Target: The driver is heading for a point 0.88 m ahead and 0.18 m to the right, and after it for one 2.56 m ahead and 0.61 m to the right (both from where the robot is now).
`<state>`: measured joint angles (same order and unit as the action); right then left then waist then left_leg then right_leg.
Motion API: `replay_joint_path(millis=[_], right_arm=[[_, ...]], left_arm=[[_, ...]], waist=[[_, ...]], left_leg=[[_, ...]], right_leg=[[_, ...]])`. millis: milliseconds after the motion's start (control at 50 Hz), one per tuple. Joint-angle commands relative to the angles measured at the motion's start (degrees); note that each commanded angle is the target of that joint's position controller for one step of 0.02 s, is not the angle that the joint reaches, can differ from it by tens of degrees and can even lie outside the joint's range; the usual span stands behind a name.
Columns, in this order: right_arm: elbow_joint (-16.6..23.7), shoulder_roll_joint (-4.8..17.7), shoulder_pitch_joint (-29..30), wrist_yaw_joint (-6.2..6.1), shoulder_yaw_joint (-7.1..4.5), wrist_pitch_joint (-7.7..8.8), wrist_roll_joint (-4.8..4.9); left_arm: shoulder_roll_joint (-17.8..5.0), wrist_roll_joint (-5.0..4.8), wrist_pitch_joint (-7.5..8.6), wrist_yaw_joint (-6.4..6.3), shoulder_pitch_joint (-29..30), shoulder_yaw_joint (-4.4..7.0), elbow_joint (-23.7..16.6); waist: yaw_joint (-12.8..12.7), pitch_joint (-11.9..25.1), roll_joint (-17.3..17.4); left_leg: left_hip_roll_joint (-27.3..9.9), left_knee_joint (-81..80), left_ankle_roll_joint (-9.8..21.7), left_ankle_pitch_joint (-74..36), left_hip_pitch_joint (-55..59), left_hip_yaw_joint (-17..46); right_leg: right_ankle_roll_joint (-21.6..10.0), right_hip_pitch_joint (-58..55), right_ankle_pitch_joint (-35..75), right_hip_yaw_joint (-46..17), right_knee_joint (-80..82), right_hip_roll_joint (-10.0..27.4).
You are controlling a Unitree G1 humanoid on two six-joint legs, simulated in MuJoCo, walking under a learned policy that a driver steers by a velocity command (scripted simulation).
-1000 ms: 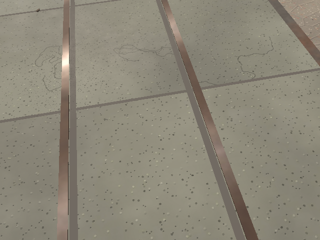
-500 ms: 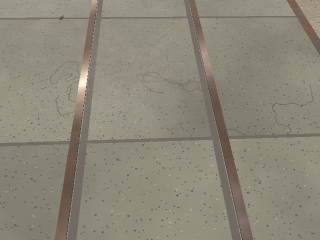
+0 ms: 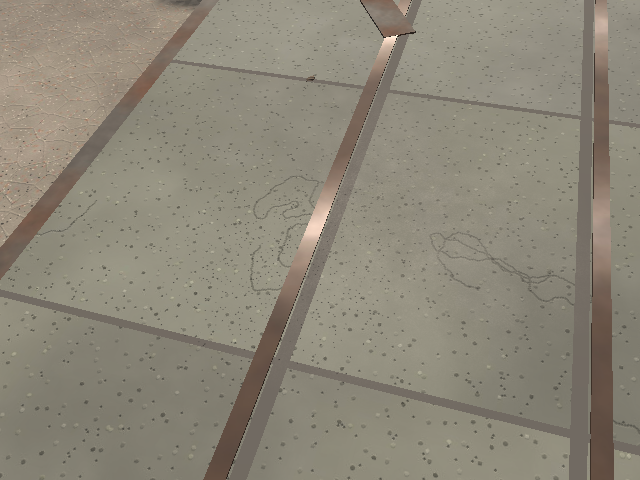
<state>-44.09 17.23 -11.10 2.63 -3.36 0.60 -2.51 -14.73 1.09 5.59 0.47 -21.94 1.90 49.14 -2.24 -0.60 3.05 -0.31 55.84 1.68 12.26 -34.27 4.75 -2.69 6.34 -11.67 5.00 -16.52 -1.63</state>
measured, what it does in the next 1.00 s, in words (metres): walks ahead, turning right: left foot, then right foot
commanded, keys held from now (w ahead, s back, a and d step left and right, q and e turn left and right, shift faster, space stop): w+e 0.90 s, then w+q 0.10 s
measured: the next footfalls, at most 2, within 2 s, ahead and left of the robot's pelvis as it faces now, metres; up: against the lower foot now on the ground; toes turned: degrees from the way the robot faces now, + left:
left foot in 0.20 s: +0.25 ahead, +0.12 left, +0.00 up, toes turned -1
right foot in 0.72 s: +0.47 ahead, -0.14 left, +0.00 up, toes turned -25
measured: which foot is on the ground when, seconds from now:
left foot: up 0.00-0.18, down 0.20-0.72, up 0.74-1.00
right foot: down 0.00-0.20, up 0.22-0.70, down 0.72-1.00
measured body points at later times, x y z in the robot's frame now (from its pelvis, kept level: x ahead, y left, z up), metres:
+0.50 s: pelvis +0.24 +0.03 +0.00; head +0.26 +0.04 +0.45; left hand +0.39 +0.28 -0.13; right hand +0.21 -0.23 -0.13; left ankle +0.21 +0.12 -0.75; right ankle +0.30 -0.12 -0.67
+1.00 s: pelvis +0.47 -0.09 +0.00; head +0.49 -0.12 +0.45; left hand +0.63 +0.14 -0.13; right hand +0.48 -0.38 -0.12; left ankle +0.63 +0.03 -0.67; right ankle +0.44 -0.12 -0.75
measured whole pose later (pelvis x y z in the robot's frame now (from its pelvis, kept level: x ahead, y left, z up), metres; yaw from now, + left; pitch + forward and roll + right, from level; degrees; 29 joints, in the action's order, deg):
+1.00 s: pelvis +0.47 -0.09 +0.00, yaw -28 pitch +0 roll +0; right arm -44.3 14.9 -9.7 1.0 -2.4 1.6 -2.5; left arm -14.9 0.2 2.6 0.7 -19.1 3.7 49.7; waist -0.9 -3.1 2.1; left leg -7.8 57.0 -1.7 11.5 -35.9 1.0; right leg -7.8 7.1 -10.1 -0.8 -17.1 -8.3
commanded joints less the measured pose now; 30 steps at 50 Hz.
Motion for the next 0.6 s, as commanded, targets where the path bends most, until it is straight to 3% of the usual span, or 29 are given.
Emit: replay_joint_path(millis=[20, 60, 120, 160, 180, 200, 220, 240, 260, 280, 300, 320, 340, 420, 500, 600], right_arm=[[4.7, 0.2, 4.2, 0.60, 0.96, 0.81, -0.09], [6.0, -0.7, 8.8, 0.71, 1.81, 1.25, 0.08], [6.8, 0.4, 11.0, 0.04, 1.93, 1.87, 0.67], [6.0, 1.6, 7.8, -0.78, 1.53, 2.56, 0.58], [4.1, 2.4, 2.1, -1.37, 1.03, 3.18, 0.14], [1.5, 5.1, -6.1, -2.19, -0.01, 3.93, -0.90], [1.2, 10.6, -14.4, -3.13, -1.27, 4.28, -2.17], [0.9, 13.5, -14.4, -3.20, -2.18, 3.29, -0.80], [1.2, 8.5, -10.8, -3.02, -1.14, 2.87, 0.44], [1.6, 4.5, -6.5, -2.82, -0.09, 3.15, 0.87], [1.6, 2.2, -4.0, -2.68, 0.45, 3.51, 0.95], [1.3, 1.1, -3.3, -2.86, 0.74, 3.92, 1.08], [0.9, 0.7, -3.2, -3.01, 0.79, 4.37, 1.12], [-1.3, 1.6, -6.3, -3.20, 0.07, 5.88, 1.66], [-3.4, 1.1, -8.9, -3.31, 0.02, 5.71, 1.34], [-5.5, 3.8, -12.1, -3.76, -0.77, 5.23, 1.28]], left_arm=[[-5.9, -0.50, 0.82, 0.27, 0.9, 1.13, -2.0], [-6.6, -0.75, 0.46, 0.37, -1.4, 1.27, -0.6], [-8.8, -0.35, -0.22, 0.23, -4.2, 1.90, 1.1], [-9.7, -0.23, -0.74, 0.01, -4.1, 2.19, 1.8], [-9.5, -0.60, -0.95, -0.03, -3.7, 2.15, 2.1], [-7.9, -0.99, -0.82, 0.03, -4.0, 1.67, 1.9], [-3.1, -1.90, -0.59, 0.18, -4.1, 0.43, -1.2], [-2.8, -1.80, -1.23, -0.32, -7.9, 0.77, -1.5], [-6.6, -0.58, -2.27, -0.65, -5.2, 2.00, -0.3], [-5.3, -0.55, -2.43, -0.14, -2.9, 1.98, -0.4], [-4.1, -0.55, -2.77, 0.20, -2.0, 1.94, -0.2], [-4.0, 0.12, -3.42, 0.56, -1.7, 2.20, 0.1], [-3.3, 0.57, -4.09, 1.00, -2.1, 2.22, 0.4], [-1.7, 0.74, -5.20, 2.14, 3.7, 2.33, -2.0], [-0.8, 0.80, -5.28, 3.01, 11.8, 1.74, -5.1], [-0.9, 1.09, -5.13, 4.03, 20.9, 0.89, -8.9]], waist=[[1.5, -1.9, -8.3], [0.2, -2.2, -8.5], [-0.2, -2.3, -8.7], [1.8, -1.3, -8.5], [4.7, 1.2, -6.7], [7.7, 6.9, -3.9], [10.4, 15.5, 5.0], [8.3, 17.4, 11.7], [7.1, 9.9, 3.8], [5.2, 3.2, 2.4], [3.8, 0.6, 2.6], [2.8, -0.9, 3.7], [1.9, -1.1, 3.8], [1.2, -1.6, 1.8], [2.3, -3.8, 1.4], [4.4, -5.5, 1.0]], left_leg=[[-1.7, -9.3, -0.9, -6.0, -1.4, -3.4], [-2.0, -16.2, -1.0, -7.4, 2.6, -6.8], [-0.9, -21.1, -0.2, -5.0, 6.6, -7.6], [0.5, -25.1, 0.9, -2.3, 12.1, -7.5], [1.5, -29.7, 1.9, -3.6, 20.4, -7.7], [-1.9, -30.6, 3.5, -3.4, 33.3, -4.3], [-18.6, -32.9, 6.9, 3.8, 48.5, 14.0], [-26.9, -39.4, 10.9, 5.9, 49.5, 30.4], [-23.8, -39.9, 10.3, 10.1, 43.0, 25.7], [-20.7, -42.1, 9.0, 8.0, 36.1, 18.0], [-18.0, -44.2, 7.4, 3.8, 31.7, 11.9], [-16.2, -45.4, 6.4, -0.3, 28.8, 7.5], [-14.9, -46.1, 6.0, -4.1, 27.3, 4.1], [-14.8, -47.9, 6.9, -13.3, 28.5, -3.3], [-13.7, -48.0, 7.0, -16.6, 29.8, -9.8], [-15.2, -46.6, 6.0, -21.8, 33.7, -14.9]], right_leg=[[-7.4, 0.5, 16.8, -8.3, 8.2, 12.6], [-7.2, 1.3, 19.0, -8.0, 7.5, 11.9], [-7.2, -1.1, 22.9, -10.7, 4.4, 13.9], [-6.4, -2.5, 26.9, -12.2, -0.3, 14.4], [-5.4, -1.5, 30.7, -10.6, -7.4, 12.5], [-4.3, 3.9, 26.1, -8.4, -18.2, 9.3], [-2.3, 17.3, 4.6, -4.8, -35.9, 4.1], [-2.0, 28.5, -19.8, -4.6, -47.0, -1.4], [-2.7, 30.9, -16.4, -8.5, -51.1, 2.2], [-2.6, 31.1, -11.7, -8.7, -50.1, 4.1], [-2.1, 29.3, -8.7, -8.2, -48.2, 5.4], [-1.5, 28.0, -7.3, -7.7, -47.4, 6.1], [-0.9, 26.9, -5.7, -7.4, -47.7, 6.2], [0.3, 31.8, 1.0, -6.8, -47.3, 6.9], [1.0, 34.6, 8.2, -5.2, -37.7, 7.0], [-1.5, 29.9, 9.3, 0.0, -23.8, 5.7]])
